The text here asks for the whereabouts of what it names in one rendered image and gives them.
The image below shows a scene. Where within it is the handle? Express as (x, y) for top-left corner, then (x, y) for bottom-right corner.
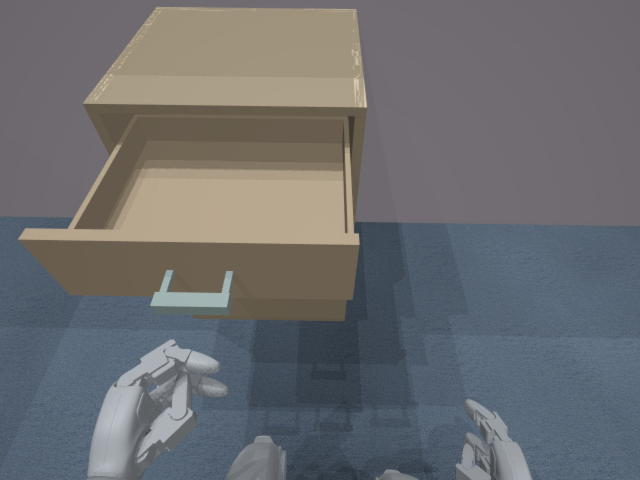
(150, 270), (234, 315)

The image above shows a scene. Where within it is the left robot thigh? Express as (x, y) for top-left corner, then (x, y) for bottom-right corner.
(224, 442), (287, 480)

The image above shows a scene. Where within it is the left robot shin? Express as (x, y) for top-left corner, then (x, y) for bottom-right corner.
(254, 436), (274, 444)

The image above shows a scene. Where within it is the left robot hand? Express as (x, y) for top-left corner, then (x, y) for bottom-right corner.
(87, 339), (229, 480)

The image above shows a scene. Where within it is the drawer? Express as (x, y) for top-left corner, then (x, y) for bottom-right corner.
(18, 114), (360, 300)

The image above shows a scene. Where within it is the cabinet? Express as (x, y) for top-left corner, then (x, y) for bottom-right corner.
(83, 7), (367, 321)

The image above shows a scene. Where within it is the right robot hand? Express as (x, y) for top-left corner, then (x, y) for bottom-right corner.
(456, 399), (533, 480)

